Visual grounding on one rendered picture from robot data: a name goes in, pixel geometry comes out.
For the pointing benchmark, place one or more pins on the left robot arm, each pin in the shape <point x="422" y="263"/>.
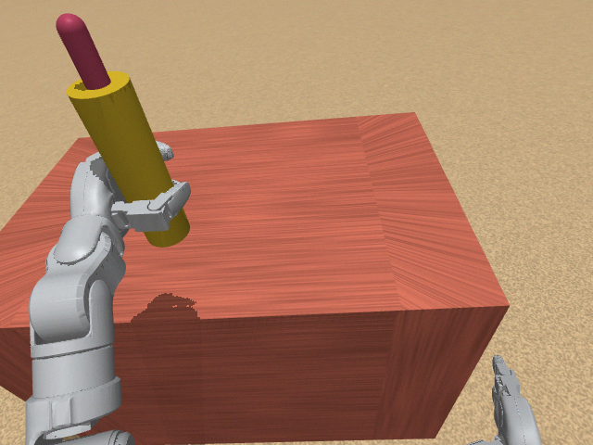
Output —
<point x="72" y="329"/>

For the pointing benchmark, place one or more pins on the bottle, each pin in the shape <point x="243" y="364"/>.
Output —
<point x="113" y="116"/>

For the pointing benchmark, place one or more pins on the left robot hand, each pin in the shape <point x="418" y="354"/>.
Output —
<point x="94" y="192"/>

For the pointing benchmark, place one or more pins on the right robot hand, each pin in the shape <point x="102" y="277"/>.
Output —
<point x="513" y="414"/>

